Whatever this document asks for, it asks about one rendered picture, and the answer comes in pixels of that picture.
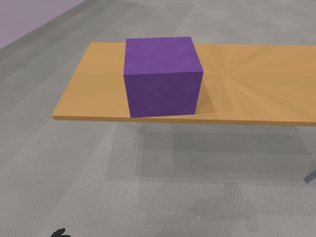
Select table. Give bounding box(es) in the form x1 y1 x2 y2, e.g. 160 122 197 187
51 41 316 185

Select carton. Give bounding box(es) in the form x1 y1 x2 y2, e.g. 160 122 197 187
123 37 203 119

